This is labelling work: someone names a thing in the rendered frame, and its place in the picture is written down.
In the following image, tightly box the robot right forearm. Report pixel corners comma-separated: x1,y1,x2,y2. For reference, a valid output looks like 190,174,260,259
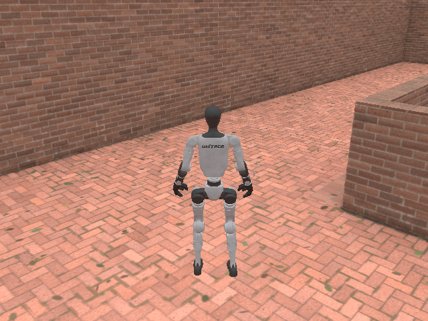
239,161,251,186

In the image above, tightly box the robot left hand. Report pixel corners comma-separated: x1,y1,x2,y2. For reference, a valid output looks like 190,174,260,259
173,183,188,197

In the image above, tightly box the left robot shin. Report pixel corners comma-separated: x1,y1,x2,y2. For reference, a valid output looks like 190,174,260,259
193,221,203,266

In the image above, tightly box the robot left forearm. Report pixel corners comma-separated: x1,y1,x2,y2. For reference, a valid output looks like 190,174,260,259
175,162,187,185

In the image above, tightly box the right robot upper arm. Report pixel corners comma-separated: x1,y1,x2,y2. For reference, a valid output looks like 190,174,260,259
227,134,245,171

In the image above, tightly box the right robot foot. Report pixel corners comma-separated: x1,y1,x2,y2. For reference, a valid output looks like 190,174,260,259
227,260,237,277

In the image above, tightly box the left robot upper arm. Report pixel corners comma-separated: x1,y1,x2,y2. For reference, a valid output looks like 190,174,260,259
181,135,199,172

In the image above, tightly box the robot right hand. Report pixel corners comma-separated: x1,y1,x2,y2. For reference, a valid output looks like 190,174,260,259
238,184,253,198

